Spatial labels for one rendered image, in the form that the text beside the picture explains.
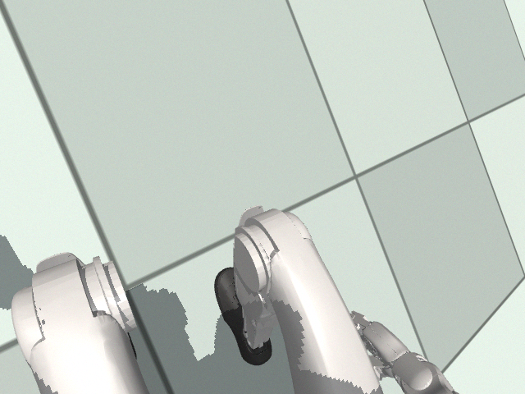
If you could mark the right robot hand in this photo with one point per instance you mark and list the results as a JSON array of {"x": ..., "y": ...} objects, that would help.
[{"x": 381, "y": 343}]

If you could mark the right robot foot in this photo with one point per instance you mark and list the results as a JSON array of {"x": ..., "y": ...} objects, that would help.
[{"x": 231, "y": 311}]

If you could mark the right robot arm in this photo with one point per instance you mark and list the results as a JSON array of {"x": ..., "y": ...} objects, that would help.
[{"x": 416, "y": 375}]

